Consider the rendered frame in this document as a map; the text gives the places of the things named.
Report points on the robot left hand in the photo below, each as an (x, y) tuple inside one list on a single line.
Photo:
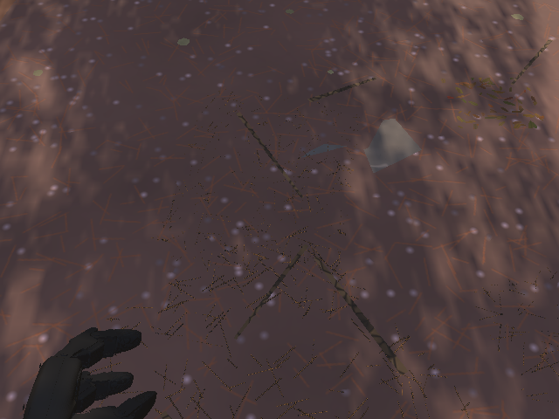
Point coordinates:
[(61, 389)]

